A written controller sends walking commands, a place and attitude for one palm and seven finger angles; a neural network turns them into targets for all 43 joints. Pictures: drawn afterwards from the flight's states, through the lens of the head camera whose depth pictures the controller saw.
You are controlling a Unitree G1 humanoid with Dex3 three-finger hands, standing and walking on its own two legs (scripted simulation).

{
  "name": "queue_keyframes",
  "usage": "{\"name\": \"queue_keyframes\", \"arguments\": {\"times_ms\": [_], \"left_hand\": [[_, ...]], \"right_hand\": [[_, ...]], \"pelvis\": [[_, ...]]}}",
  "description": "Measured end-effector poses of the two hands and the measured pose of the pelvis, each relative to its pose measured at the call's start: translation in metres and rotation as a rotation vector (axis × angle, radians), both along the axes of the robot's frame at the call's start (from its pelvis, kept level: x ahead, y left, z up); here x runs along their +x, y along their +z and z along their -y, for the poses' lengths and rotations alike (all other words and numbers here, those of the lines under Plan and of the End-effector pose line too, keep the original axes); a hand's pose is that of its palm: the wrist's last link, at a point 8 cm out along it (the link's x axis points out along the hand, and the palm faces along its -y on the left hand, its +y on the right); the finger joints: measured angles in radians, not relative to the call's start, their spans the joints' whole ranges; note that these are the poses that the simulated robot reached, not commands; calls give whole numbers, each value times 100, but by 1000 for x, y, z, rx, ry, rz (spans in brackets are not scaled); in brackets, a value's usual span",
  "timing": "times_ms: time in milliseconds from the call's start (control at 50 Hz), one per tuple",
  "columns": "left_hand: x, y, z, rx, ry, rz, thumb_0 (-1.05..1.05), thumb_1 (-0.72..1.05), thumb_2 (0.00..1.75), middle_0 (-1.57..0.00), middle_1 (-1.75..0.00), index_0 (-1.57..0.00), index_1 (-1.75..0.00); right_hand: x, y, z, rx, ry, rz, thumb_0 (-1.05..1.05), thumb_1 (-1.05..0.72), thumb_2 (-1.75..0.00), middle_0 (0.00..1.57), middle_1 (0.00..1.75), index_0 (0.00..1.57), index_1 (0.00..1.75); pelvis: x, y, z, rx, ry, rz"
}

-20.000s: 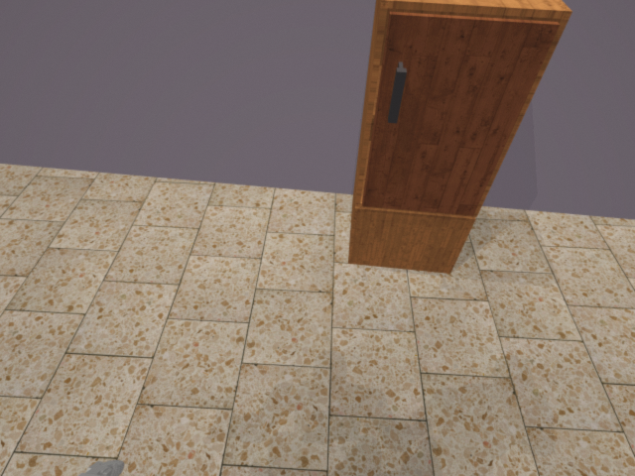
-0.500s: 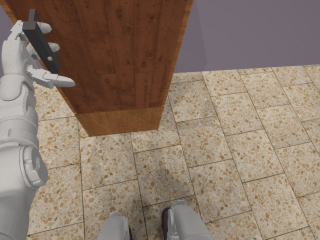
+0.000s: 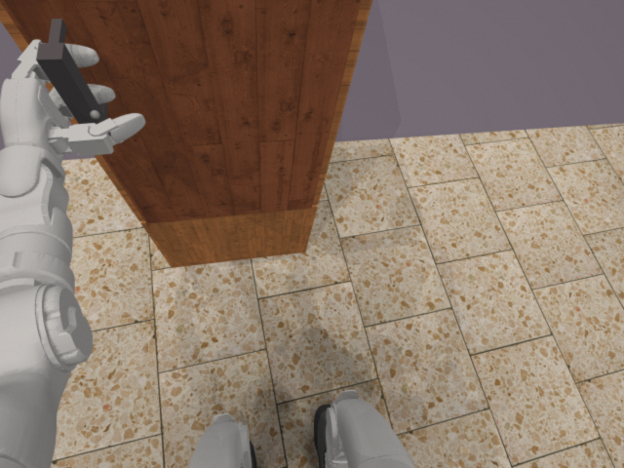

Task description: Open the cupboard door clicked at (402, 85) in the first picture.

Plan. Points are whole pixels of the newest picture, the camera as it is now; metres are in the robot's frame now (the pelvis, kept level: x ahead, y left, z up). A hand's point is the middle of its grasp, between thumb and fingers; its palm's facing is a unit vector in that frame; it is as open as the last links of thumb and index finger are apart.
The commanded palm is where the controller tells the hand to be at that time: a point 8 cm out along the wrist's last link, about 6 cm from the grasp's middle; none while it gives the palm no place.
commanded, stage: close the thumb around the handle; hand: left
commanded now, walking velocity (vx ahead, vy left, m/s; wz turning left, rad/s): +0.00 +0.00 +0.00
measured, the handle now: (81, 86) +0.57 +0.23 +0.07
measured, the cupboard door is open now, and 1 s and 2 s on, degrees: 0 20 47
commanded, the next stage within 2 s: pull the door open along its arc in 0.34 s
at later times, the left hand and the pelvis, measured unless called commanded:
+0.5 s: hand (103, 115) +0.53 +0.20 +0.07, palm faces +0.07 -1.00 -0.02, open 5.5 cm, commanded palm +0.50 +0.24 +0.07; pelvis +0.00 +0.00 +0.00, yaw +0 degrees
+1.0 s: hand (136, 193) +0.42 +0.15 +0.07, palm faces +0.25 -0.96 +0.07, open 6.0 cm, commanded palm +0.36 +0.19 +0.07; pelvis +0.02 +0.00 +0.02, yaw +0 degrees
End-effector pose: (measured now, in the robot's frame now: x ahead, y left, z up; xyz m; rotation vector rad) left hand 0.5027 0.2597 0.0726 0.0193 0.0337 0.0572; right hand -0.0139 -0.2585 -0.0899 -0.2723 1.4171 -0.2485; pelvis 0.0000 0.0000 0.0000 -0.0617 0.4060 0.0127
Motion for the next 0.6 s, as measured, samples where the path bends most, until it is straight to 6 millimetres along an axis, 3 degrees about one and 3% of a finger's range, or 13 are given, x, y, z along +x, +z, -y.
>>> {"name": "queue_keyframes", "arguments": {"times_ms": [200,280,600], "left_hand": [[1,-1,3,5,4,1,0,59,77,-38,-132,-38,-132],[1,-2,8,13,-8,0,1,72,83,-39,-133,-39,-134],[-4,-2,10,-2,6,2,1,74,82,-40,-135,-40,-135]], "right_hand": [[2,-3,-3,12,2,-7,0,-90,-90,20,30,21,30],[2,-5,-3,18,4,-12,0,-90,-90,20,30,21,30],[2,-3,2,16,-13,14,0,-90,-90,20,30,21,30]], "pelvis": [[2,0,-1,2,2,-3],[2,-1,-1,2,3,-4],[0,1,3,9,-12,3]]}}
